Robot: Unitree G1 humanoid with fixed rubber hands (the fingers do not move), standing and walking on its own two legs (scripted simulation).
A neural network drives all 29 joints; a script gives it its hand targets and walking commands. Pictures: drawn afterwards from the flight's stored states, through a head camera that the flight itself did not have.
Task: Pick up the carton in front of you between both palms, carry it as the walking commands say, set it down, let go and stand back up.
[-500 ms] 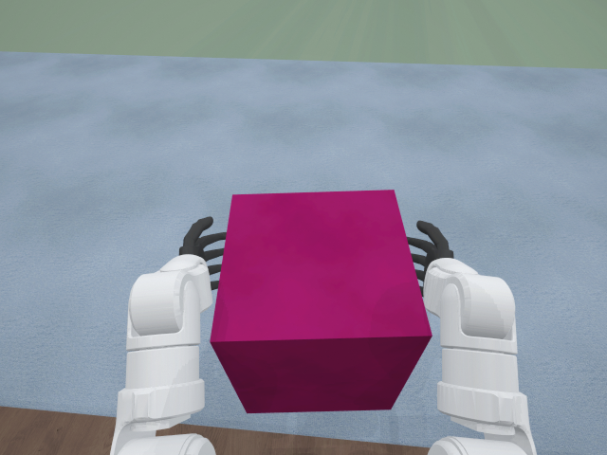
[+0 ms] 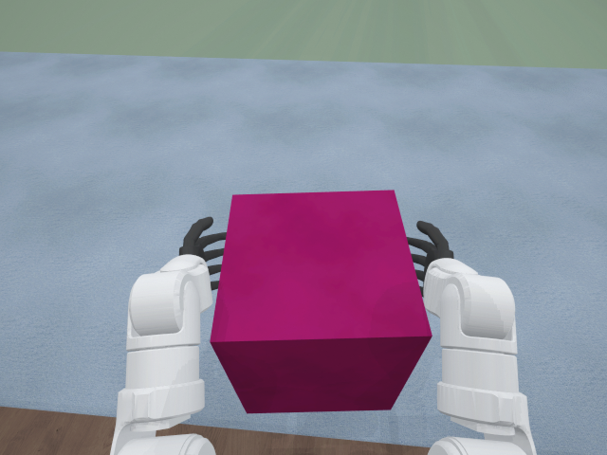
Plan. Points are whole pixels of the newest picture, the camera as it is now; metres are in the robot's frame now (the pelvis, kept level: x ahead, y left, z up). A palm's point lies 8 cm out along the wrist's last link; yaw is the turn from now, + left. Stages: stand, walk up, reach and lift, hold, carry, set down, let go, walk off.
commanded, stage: carry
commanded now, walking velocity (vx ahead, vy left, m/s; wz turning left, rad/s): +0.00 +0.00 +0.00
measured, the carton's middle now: (316, 308) +0.33 +0.00 +0.05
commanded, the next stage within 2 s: none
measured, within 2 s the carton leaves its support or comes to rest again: neither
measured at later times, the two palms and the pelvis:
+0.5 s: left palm (195, 272) +0.33 +0.15 +0.12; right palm (437, 276) +0.33 -0.15 +0.12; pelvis +0.00 +0.00 +0.00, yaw +0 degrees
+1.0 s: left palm (185, 262) +0.34 +0.17 +0.12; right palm (422, 259) +0.35 -0.13 +0.13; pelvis +0.02 +0.01 +0.00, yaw +0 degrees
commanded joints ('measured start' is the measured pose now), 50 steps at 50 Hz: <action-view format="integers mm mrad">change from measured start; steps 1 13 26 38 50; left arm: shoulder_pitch -608 -607 -607 -606 -629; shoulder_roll -867 -867 -867 -867 -846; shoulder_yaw -636 -636 -636 -637 -662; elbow -57 -58 -58 -58 -76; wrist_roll -278 -278 -278 -278 -294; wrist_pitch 2 2 2 2 -7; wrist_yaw -103 -103 -103 -103 -88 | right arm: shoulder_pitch -640 -639 -638 -637 -615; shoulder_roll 855 855 854 854 816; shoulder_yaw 617 617 617 617 580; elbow -72 -72 -72 -72 -27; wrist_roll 268 268 268 268 244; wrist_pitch -18 -18 -18 -19 -17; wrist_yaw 98 98 98 98 91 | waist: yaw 2 3 3 3 44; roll -10 -10 -10 -10 -108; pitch -332 -332 -332 -332 -244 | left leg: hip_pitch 169 168 166 166 -182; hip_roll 68 68 68 68 -55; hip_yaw -78 -77 -76 -75 -16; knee -30 -29 -28 -27 179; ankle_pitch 106 106 106 106 -238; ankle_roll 31 30 30 29 79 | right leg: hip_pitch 65 65 64 64 262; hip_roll -146 -147 -147 -148 -294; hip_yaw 135 133 131 129 330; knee -119 -118 -118 -117 -262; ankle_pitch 211 210 208 207 -103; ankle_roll -1 -1 0 0 -154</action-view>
